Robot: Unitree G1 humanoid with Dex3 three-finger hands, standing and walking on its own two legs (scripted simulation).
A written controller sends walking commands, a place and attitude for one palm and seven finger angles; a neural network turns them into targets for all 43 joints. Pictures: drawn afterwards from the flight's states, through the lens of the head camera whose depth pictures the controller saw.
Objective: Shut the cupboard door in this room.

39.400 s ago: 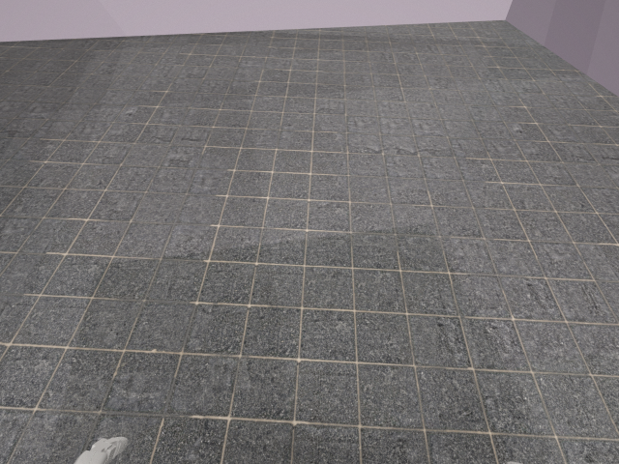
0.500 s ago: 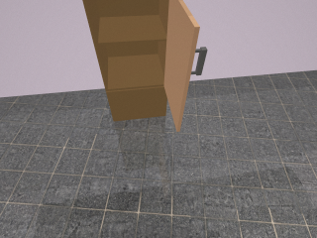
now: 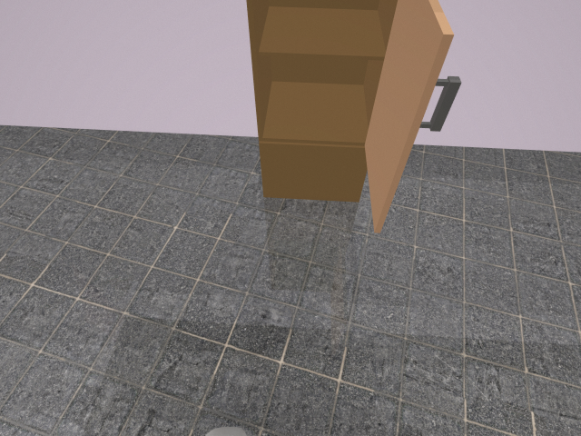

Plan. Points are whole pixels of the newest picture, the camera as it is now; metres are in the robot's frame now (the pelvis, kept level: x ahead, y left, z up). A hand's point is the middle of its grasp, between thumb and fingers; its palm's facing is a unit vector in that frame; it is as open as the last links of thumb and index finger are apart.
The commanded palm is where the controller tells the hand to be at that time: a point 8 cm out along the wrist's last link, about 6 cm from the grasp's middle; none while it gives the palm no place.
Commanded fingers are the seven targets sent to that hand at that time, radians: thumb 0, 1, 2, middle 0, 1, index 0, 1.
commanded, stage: turn or walk to find it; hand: left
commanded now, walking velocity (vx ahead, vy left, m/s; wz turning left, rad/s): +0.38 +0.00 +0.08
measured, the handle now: (434, 104) +0.75 -0.25 +0.02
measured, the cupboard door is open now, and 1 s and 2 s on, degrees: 91 91 90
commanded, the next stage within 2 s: stand and wait in 1.14 s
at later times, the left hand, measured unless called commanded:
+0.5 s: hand (194, 377) +0.22 +0.18 -0.16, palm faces -0.01 -0.98 -0.21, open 7.4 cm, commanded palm none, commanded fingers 0.00 0.90 0.90 -0.20 -0.30 -0.20 -0.30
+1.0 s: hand (241, 342) +0.28 +0.11 -0.16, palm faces +0.17 -0.97 -0.17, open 7.4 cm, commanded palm none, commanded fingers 0.00 0.90 0.90 -0.20 -0.30 -0.20 -0.30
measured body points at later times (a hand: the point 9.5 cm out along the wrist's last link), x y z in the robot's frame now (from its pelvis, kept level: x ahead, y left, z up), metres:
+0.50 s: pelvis +0.14 -0.01 -0.01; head +0.17 -0.03 +0.44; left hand +0.22 +0.23 -0.15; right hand +0.04 -0.21 -0.17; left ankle -0.01 +0.13 -0.74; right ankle +0.24 -0.12 -0.72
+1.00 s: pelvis +0.36 -0.04 +0.00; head +0.40 -0.04 +0.45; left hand +0.27 +0.16 -0.15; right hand +0.49 -0.25 -0.15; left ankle +0.48 +0.12 -0.69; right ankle +0.25 -0.12 -0.74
